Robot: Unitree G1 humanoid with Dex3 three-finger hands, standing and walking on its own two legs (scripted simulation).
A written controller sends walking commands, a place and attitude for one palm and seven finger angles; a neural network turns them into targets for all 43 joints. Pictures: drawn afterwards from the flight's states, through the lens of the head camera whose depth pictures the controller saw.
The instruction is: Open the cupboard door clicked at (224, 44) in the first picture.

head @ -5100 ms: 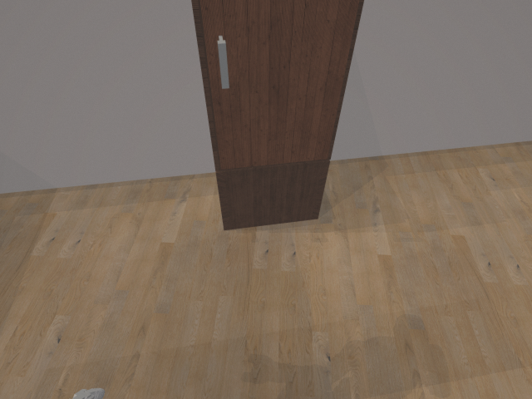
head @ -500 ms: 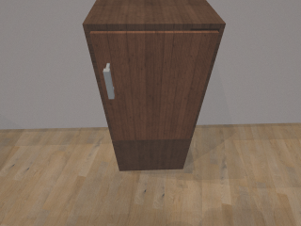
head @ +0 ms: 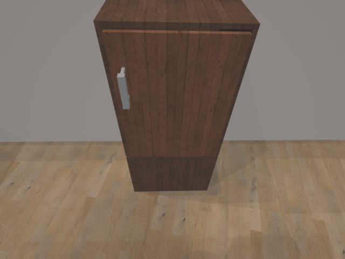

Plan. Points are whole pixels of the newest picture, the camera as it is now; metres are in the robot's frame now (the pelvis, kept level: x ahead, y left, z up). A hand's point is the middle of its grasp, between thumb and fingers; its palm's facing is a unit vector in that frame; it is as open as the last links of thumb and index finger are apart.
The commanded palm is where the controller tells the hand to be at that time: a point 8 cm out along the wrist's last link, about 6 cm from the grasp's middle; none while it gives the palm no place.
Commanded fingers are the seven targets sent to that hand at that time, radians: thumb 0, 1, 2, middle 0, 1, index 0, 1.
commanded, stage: look again from close up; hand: left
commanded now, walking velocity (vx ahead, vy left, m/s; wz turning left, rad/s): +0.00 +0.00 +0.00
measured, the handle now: (124, 88) +0.60 +0.19 +0.06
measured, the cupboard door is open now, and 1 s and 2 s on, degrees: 0 0 0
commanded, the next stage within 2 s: shuffle to correct the standing spot in 0.54 s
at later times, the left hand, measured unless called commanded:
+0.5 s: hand out of the picture +0.07 +0.26 -0.16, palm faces +0.03 -0.95 -0.31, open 7.4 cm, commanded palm none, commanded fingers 0.00 0.90 0.90 -0.20 -0.30 -0.20 -0.30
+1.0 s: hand out of the picture -0.06 +0.18 -0.18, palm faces +0.03 -0.99 -0.16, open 7.4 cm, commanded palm none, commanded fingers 0.00 0.90 0.90 -0.20 -0.30 -0.20 -0.30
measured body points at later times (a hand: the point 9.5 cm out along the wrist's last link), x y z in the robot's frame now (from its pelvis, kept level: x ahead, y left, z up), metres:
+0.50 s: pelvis -0.01 +0.03 +0.00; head -0.03 +0.03 +0.44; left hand +0.07 +0.31 -0.13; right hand +0.10 -0.25 -0.12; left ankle +0.05 +0.11 -0.74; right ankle -0.01 -0.11 -0.74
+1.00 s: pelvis +0.00 +0.01 +0.00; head -0.01 +0.01 +0.45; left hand -0.06 +0.23 -0.16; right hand +0.00 -0.22 -0.16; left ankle +0.05 +0.11 -0.74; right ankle -0.01 -0.11 -0.74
